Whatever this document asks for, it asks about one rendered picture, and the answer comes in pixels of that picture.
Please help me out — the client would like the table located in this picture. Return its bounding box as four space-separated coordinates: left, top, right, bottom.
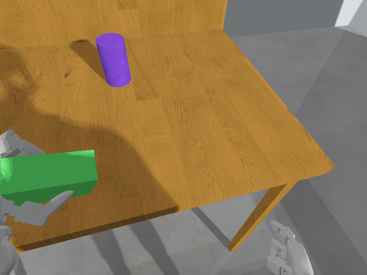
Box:
0 0 335 253

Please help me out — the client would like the sponge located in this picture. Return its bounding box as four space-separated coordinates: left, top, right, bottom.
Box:
1 150 98 206

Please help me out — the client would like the right robot hand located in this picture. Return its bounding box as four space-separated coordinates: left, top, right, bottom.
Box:
267 220 314 275

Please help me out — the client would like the left robot hand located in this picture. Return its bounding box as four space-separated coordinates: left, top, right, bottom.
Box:
0 129 74 227

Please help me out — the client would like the robot left forearm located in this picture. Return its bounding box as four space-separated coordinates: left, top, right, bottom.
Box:
0 225 17 275

